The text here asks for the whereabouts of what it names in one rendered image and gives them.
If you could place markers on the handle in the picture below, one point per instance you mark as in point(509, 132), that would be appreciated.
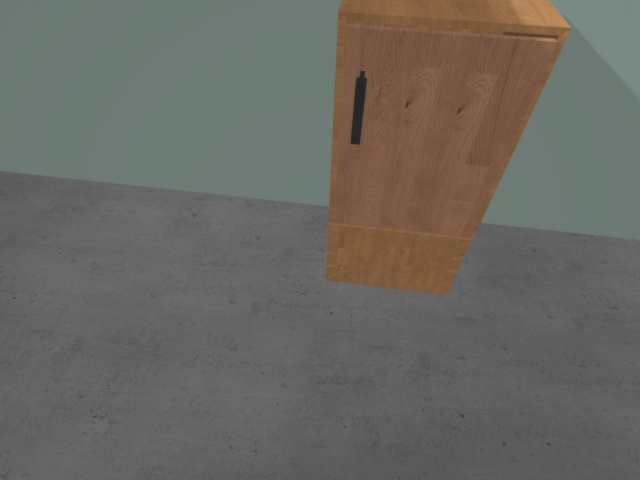
point(359, 99)

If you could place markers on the cupboard door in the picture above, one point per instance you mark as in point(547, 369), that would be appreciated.
point(441, 111)

